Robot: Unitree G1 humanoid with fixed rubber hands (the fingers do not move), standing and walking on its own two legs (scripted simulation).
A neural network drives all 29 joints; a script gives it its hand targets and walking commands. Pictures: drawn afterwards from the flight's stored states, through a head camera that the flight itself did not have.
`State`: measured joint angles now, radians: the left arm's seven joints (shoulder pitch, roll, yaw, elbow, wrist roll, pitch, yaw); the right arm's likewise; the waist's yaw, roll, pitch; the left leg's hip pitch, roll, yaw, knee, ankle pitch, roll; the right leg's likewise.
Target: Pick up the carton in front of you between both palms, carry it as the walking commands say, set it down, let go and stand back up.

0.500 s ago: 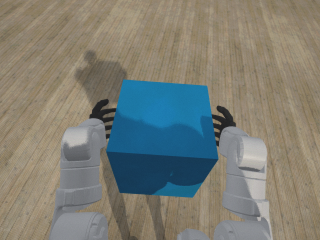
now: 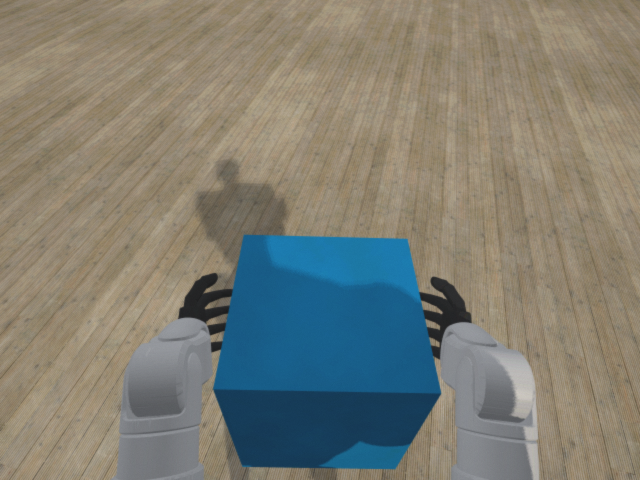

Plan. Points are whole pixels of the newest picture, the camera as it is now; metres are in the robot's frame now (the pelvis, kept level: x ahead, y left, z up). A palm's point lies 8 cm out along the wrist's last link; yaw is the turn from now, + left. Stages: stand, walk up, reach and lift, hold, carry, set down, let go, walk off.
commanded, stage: carry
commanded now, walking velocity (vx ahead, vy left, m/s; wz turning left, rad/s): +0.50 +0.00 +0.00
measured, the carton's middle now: (322, 356) +0.27 +0.00 -0.01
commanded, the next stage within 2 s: none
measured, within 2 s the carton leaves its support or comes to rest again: neither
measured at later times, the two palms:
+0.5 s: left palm (223, 168) +0.59 +0.18 +0.06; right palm (395, 174) +0.57 -0.12 +0.07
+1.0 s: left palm (272, 79) +0.91 +0.12 +0.07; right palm (402, 85) +0.91 -0.18 +0.06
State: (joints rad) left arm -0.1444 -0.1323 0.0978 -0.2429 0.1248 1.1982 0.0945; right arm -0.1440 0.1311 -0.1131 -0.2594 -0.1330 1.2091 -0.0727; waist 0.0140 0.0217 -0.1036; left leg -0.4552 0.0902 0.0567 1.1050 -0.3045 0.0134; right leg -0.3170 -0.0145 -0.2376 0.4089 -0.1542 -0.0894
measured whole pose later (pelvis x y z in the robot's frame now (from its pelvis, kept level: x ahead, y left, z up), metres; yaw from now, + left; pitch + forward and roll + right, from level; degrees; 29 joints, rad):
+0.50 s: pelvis +0.31 +0.05 -0.01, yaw -4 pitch +3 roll +0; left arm -0.16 -0.14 0.13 -0.29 0.13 1.22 0.09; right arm -0.17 0.14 -0.10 -0.26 -0.12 1.21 -0.08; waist -0.01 -0.02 -0.07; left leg -0.39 0.04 0.23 0.47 -0.15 0.08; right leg -0.37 -0.07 -0.06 1.16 -0.38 -0.01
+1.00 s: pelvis +0.64 -0.02 -0.01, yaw +0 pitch +3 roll +0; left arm -0.18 -0.14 0.10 -0.28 0.12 1.22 0.10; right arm -0.17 0.14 -0.13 -0.32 -0.13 1.23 -0.08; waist 0.01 0.03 -0.06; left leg -0.28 0.08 0.06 1.11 -0.41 0.00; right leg -0.41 -0.04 -0.24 0.49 -0.14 -0.09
